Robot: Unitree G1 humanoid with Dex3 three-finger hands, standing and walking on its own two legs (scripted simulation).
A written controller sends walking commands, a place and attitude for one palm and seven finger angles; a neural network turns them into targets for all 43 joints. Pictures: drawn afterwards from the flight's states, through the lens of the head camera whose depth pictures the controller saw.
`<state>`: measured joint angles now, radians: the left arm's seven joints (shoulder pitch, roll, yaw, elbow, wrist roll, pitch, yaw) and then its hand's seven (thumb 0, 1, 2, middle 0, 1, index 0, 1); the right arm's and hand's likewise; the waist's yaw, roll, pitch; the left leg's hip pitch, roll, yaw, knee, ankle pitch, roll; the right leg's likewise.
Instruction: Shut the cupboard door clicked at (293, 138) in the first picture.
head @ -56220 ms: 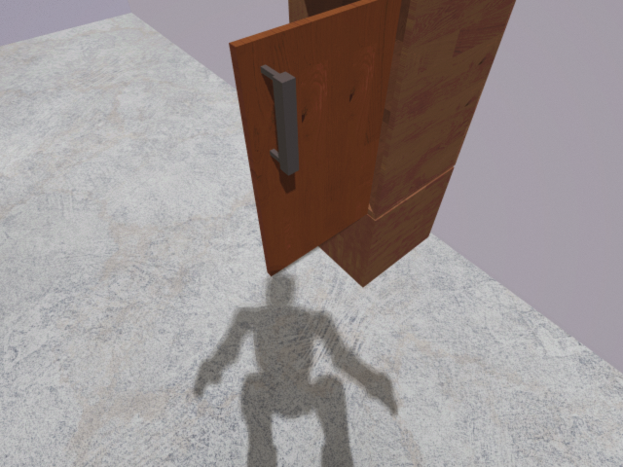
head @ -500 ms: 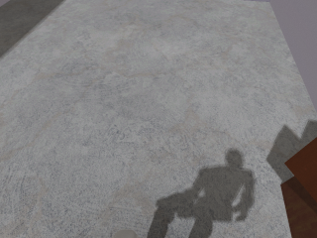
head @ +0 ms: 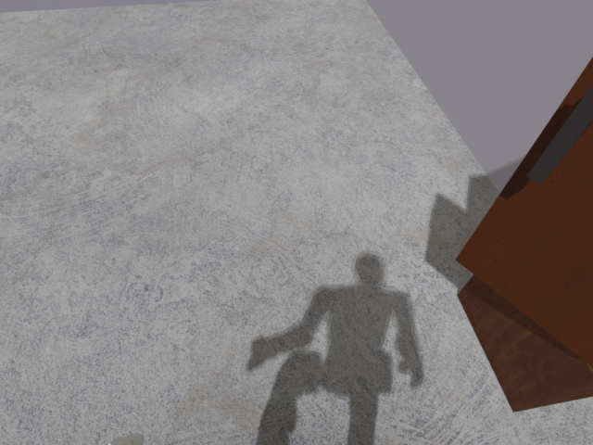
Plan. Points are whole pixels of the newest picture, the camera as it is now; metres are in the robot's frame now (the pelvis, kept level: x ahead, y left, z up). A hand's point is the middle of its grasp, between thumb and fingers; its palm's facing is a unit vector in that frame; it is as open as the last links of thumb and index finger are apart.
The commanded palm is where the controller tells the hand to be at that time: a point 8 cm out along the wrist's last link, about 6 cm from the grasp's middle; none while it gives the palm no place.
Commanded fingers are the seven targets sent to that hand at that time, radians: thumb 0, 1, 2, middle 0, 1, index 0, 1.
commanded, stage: turn to face it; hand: left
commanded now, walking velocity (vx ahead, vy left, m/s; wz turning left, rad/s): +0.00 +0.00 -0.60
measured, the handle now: (574, 129) +0.56 -0.39 +0.13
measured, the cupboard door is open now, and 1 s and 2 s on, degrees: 30 30 30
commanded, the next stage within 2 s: take the last steps up to it in 1.34 s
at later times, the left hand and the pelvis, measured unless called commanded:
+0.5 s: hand (174, 425) +0.17 +0.21 -0.17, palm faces -0.24 -0.95 -0.19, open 7.4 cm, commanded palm none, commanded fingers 0.00 0.90 0.90 -0.20 -0.30 -0.20 -0.30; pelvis +0.03 +0.03 +0.00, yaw -17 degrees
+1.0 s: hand (226, 389) +0.22 +0.13 -0.15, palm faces -0.52 -0.81 -0.26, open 7.4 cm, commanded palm none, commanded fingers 0.00 0.90 0.90 -0.20 -0.30 -0.20 -0.30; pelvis +0.03 +0.01 +0.00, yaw -33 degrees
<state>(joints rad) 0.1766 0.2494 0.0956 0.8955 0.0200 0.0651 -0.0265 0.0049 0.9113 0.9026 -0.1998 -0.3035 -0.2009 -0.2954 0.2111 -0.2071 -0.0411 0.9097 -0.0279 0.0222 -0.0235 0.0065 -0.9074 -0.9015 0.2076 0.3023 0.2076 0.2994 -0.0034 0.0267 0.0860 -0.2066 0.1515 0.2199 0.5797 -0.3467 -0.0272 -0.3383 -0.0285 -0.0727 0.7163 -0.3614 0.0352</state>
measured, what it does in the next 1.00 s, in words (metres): steps on the spot, turning right: right foot, then left foot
